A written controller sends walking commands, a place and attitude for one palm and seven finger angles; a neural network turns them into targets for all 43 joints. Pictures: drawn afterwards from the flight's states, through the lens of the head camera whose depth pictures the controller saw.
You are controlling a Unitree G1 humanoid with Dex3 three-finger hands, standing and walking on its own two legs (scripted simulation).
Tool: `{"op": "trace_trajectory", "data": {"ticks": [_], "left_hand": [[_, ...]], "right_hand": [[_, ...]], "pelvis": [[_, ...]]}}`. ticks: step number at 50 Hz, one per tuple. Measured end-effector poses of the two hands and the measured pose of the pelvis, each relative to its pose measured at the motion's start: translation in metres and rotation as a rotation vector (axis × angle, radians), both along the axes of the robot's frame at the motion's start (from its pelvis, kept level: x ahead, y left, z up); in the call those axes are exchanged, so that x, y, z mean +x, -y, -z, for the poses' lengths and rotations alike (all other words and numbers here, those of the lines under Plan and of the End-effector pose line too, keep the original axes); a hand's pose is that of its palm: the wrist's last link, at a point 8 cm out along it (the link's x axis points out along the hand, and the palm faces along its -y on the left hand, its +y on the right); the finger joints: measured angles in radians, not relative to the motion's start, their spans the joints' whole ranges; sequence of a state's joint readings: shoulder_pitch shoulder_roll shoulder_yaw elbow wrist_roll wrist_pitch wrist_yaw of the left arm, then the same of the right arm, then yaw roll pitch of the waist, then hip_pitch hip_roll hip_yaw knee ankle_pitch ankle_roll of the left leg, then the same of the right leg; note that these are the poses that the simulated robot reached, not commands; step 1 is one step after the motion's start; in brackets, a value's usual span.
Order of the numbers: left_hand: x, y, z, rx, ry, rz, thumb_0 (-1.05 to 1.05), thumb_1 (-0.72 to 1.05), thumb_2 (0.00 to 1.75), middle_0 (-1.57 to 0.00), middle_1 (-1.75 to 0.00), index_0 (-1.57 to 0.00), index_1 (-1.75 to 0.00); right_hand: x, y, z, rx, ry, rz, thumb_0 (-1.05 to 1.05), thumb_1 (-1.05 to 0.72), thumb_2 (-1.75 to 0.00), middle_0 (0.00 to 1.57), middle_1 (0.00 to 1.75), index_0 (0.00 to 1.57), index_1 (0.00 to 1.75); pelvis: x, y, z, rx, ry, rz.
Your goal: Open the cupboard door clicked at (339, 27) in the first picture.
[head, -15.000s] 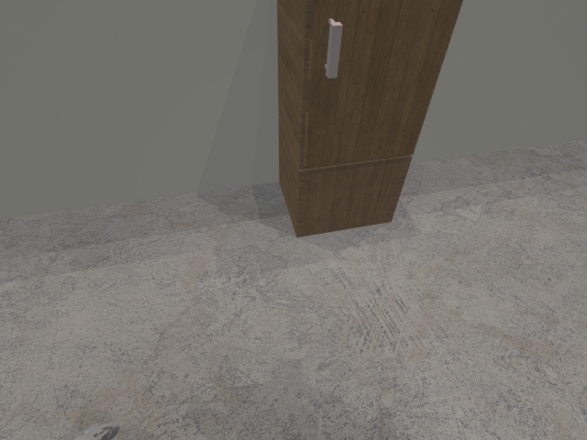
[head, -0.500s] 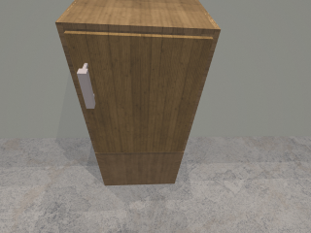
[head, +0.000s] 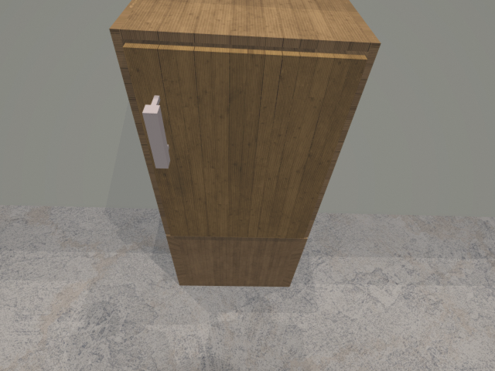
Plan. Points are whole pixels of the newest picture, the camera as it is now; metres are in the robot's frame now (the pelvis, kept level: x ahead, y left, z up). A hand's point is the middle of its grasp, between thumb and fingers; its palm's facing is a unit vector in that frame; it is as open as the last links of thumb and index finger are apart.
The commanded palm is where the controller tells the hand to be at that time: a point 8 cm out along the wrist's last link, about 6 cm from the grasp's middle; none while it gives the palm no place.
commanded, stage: look again from close up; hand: left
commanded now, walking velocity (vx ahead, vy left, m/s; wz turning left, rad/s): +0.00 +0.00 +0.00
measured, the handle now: (159, 132) +0.53 +0.22 +0.09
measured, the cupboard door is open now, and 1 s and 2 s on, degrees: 0 0 0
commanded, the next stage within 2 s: raise the hand with hooked fingers in 0.24 s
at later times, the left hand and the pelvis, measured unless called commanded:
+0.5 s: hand (123, 358) +0.15 +0.20 -0.06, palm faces +0.31 -0.93 -0.20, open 7.4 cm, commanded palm +0.10 +0.23 -0.05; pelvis +0.00 +0.00 -0.01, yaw +2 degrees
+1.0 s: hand (129, 321) +0.18 +0.19 +0.01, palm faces +0.10 -0.99 -0.11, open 10.1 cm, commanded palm +0.16 +0.25 +0.00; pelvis +0.00 -0.04 -0.08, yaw +5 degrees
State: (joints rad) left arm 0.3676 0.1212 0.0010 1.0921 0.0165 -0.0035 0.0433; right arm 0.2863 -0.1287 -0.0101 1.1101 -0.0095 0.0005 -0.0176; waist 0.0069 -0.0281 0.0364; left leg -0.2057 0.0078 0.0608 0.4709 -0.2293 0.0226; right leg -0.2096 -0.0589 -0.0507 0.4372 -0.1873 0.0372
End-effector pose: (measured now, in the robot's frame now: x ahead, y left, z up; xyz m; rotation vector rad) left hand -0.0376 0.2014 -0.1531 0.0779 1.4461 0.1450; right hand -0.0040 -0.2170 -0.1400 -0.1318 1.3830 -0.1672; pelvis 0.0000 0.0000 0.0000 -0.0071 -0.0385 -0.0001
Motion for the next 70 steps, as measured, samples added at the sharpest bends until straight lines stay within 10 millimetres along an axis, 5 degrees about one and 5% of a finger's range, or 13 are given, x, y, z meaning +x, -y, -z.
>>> {"op": "trace_trajectory", "data": {"ticks": [18, 20, 24, 27, 30, 34, 39, 41, 44, 49, 55, 63, 70], "left_hand": [[0.022, -0.016, -0.004, 0.042, 0.053, 0.027, 0.0, 0.9, 0.9, -0.19, -0.3, -0.2, -0.3], [0.05, -0.025, -0.021, 0.081, 0.205, -0.049, 0.02, 0.92, 0.9, -0.2, -0.3, -0.2, -0.3], [0.135, -0.047, -0.096, 0.218, 0.733, -0.102, 0.04, 0.92, 0.88, -0.2, -0.32, -0.2, -0.32], [0.192, -0.036, -0.153, 0.206, 1.106, -0.054, 0.03, 0.87, 0.87, -0.2, -0.34, -0.2, -0.35], [0.224, -0.014, -0.18, 0.092, 1.402, 0.008, 0.02, 0.81, 0.84, -0.2, -0.38, -0.2, -0.38], [0.219, 0.0, -0.157, -0.059, 1.504, 0.096, 0.01, 0.71, 0.81, -0.21, -0.43, -0.21, -0.43], [0.168, -0.023, -0.1, -0.013, 1.265, 0.001, 0.01, 0.59, 0.76, -0.22, -0.5, -0.23, -0.51], [0.149, -0.037, -0.1, 0.07, 1.243, -0.051, 0.01, 0.54, 0.74, -0.23, -0.53, -0.23, -0.54], [0.141, -0.05, -0.126, 0.191, 1.364, -0.055, 0.02, 0.47, 0.71, -0.23, -0.57, -0.23, -0.58], [0.182, -0.042, -0.167, 0.143, 1.595, 0.114, 0.01, 0.35, 0.66, -0.23, -0.65, -0.23, -0.65], [0.244, -0.04, -0.158, -0.068, 1.355, 0.217, 0.01, 0.21, 0.6, -0.24, -0.74, -0.25, -0.75], [0.235, -0.079, -0.195, 0.116, 1.442, 0.039, 0.01, 0.03, 0.52, -0.26, -0.86, -0.26, -0.86], [0.241, -0.078, -0.184, 0.025, 1.415, 0.12, 0.0, -0.14, 0.45, -0.27, -0.96, -0.27, -0.97]], "right_hand": [[-0.007, -0.01, 0.005, 0.027, -0.011, 0.002, 0.01, -0.92, -0.9, 0.2, 0.3, 0.2, 0.3], [0.0, -0.004, 0.001, -0.006, 0.075, -0.013, 0.02, -0.93, -0.9, 0.21, 0.3, 0.2, 0.3], [0.036, 0.016, -0.01, -0.059, 0.354, -0.014, 0.03, -0.93, -0.9, 0.21, 0.3, 0.2, 0.3], [0.077, 0.03, -0.02, -0.083, 0.557, -0.048, 0.03, -0.93, -0.9, 0.21, 0.3, 0.2, 0.3], [0.119, 0.042, -0.035, -0.103, 0.723, -0.09, 0.02, -0.92, -0.9, 0.2, 0.3, 0.2, 0.3], [0.166, 0.055, -0.057, -0.13, 0.857, -0.159, 0.02, -0.91, -0.9, 0.2, 0.3, 0.2, 0.3], [0.213, 0.061, -0.07, -0.165, 0.92, -0.252, 0.01, -0.91, -0.9, 0.2, 0.3, 0.2, 0.3], [0.227, 0.058, -0.067, -0.164, 0.925, -0.291, 0.01, -0.91, -0.9, 0.2, 0.3, 0.2, 0.3], [0.24, 0.047, -0.051, -0.136, 0.911, -0.343, 0.01, -0.91, -0.9, 0.2, 0.3, 0.19, 0.3], [0.236, 0.024, -0.013, -0.039, 0.85, -0.341, 0.01, -0.91, -0.9, 0.2, 0.3, 0.2, 0.3], [0.196, 0.017, 0.001, 0.016, 0.734, -0.197, 0.02, -0.9, -0.9, 0.21, 0.3, 0.2, 0.3], [0.161, 0.043, -0.014, -0.073, 0.647, -0.139, 0.02, -0.9, -0.9, 0.21, 0.3, 0.2, 0.3], [0.17, 0.052, -0.027, -0.141, 0.676, -0.19, 0.02, -0.9, -0.9, 0.21, 0.3, 0.2, 0.3]], "pelvis": [[-0.001, -0.005, 0.0, 0.002, -0.001, 0.002], [-0.002, -0.005, 0.003, 0.005, 0.005, 0.002], [-0.001, -0.002, 0.008, 0.015, -0.005, -0.026], [-0.003, 0.0, 0.015, 0.009, -0.025, -0.041], [-0.007, 0.006, 0.027, 0.017, -0.078, -0.031], [-0.009, 0.019, 0.045, 0.022, -0.117, -0.018], [-0.004, 0.032, 0.061, 0.009, -0.159, -0.034], [-0.001, 0.035, 0.066, -0.006, -0.175, -0.049], [0.002, 0.038, 0.073, -0.031, -0.194, -0.072], [0.001, 0.038, 0.079, -0.053, -0.207, -0.088], [0.008, 0.036, 0.065, -0.026, -0.209, -0.059], [0.021, 0.026, 0.047, -0.014, -0.193, -0.042], [0.016, 0.016, 0.045, -0.024, -0.174, -0.054]]}}
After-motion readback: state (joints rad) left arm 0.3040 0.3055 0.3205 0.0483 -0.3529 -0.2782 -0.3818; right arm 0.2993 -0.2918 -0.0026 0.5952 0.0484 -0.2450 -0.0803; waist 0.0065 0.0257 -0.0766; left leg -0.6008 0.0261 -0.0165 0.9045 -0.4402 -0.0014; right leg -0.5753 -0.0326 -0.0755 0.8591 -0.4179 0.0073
